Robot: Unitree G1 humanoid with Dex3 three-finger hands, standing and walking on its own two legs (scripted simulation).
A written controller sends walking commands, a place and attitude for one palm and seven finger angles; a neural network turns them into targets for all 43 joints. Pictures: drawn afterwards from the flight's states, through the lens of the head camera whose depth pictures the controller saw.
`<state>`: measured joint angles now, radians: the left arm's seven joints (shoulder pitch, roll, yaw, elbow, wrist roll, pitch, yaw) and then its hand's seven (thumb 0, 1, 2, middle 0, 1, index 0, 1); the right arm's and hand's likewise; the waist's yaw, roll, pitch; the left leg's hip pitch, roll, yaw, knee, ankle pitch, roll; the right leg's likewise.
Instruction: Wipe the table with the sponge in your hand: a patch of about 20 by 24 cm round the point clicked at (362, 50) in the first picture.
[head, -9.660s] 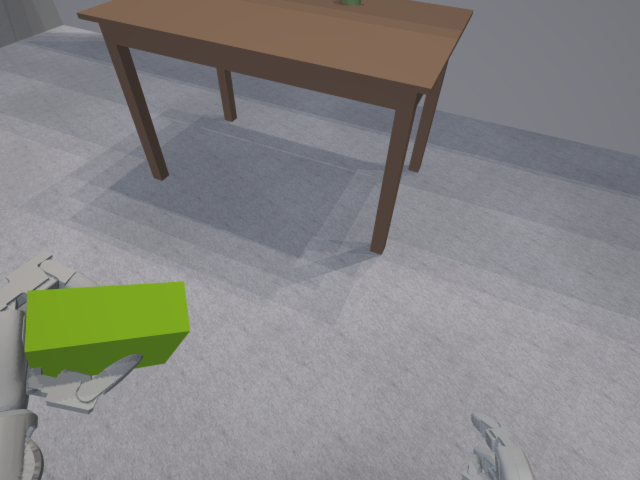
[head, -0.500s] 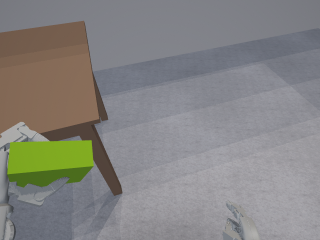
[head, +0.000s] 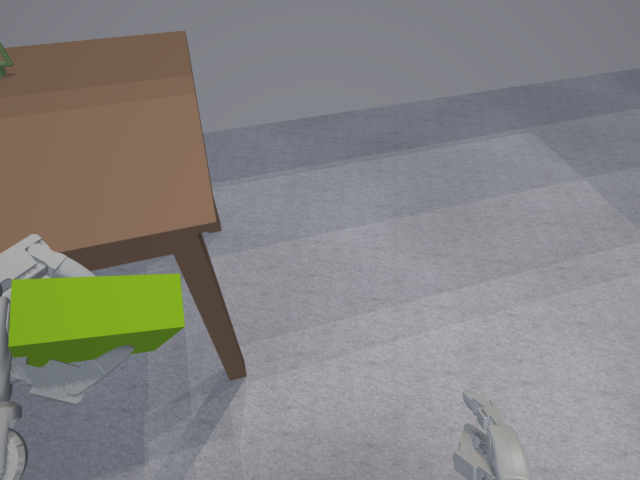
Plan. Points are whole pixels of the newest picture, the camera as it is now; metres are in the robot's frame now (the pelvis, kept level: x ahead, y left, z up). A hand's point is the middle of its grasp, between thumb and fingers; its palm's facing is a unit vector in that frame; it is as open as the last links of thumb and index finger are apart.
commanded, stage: come to a stop and stand still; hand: left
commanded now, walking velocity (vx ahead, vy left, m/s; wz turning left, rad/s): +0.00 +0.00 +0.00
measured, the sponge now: (121, 320) +0.23 +0.21 +0.15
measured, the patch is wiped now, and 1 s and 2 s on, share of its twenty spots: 0.00 0.00 0.00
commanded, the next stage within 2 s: look again from close up in 0.52 s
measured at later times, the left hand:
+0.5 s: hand (64, 348) +0.20 +0.24 +0.15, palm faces +0.36 -0.84 -0.39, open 9.4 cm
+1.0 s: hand (35, 346) +0.20 +0.28 +0.14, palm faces +0.31 -0.85 -0.42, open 9.4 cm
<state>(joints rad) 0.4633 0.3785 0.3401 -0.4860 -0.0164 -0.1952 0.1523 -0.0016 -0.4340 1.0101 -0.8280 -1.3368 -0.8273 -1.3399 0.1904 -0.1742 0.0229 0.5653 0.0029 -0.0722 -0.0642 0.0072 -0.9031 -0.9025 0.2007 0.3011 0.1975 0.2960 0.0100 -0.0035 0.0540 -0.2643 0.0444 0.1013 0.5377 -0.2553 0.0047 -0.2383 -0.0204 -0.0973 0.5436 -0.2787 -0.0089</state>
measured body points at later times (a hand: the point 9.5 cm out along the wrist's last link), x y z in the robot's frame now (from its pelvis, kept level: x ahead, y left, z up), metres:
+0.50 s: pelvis -0.02 +0.01 +0.00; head +0.00 +0.01 +0.45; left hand +0.17 +0.29 +0.17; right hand +0.14 -0.23 -0.08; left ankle +0.02 +0.12 -0.73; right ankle +0.00 -0.10 -0.73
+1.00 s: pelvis -0.02 +0.03 +0.00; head +0.02 +0.07 +0.45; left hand +0.18 +0.33 +0.16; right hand +0.13 -0.18 -0.07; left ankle +0.02 +0.11 -0.73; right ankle +0.00 -0.10 -0.73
